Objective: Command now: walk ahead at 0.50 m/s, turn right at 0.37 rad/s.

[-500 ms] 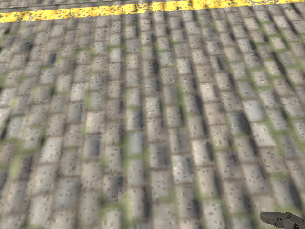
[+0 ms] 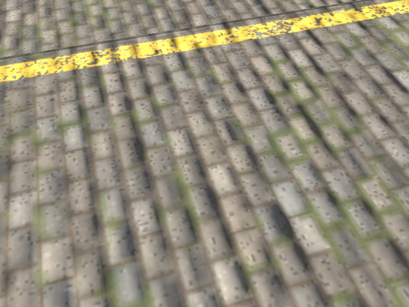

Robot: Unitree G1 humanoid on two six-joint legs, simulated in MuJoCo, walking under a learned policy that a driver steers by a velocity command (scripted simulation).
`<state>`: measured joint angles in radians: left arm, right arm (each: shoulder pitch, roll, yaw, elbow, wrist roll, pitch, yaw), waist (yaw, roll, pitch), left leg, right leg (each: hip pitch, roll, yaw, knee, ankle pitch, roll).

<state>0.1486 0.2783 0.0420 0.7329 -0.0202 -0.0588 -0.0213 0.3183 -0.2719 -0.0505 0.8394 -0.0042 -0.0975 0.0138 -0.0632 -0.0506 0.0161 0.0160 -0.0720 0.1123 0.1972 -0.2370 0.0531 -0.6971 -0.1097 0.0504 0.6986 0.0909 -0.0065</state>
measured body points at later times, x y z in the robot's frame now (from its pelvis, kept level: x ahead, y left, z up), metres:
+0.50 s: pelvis +0.29 -0.06 +0.00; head +0.32 -0.09 +0.45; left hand +0.43 +0.20 -0.10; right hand +0.44 -0.36 -0.08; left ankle +0.51 +0.07 -0.69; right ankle +0.23 -0.13 -0.74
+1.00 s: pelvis +0.55 -0.11 +0.00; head +0.58 -0.12 +0.45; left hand +0.86 -0.01 -0.08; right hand +0.41 -0.36 -0.12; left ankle +0.54 +0.02 -0.74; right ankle +0.59 -0.33 -0.68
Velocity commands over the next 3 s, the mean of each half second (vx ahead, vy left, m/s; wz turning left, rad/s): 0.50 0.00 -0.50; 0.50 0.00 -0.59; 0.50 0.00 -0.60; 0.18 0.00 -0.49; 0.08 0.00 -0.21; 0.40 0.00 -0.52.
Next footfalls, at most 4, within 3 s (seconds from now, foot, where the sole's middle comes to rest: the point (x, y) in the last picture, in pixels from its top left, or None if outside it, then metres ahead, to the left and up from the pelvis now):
0.16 right None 0.27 -0.14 -0.78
0.64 left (198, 281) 0.58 0.01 -0.78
1.16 right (302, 244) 0.69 -0.37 -0.78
1.62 left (299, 170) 1.02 -0.43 -0.78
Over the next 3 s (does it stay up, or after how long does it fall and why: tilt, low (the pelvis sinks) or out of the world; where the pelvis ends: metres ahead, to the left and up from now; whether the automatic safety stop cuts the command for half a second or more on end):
stays up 0.83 -0.64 0.00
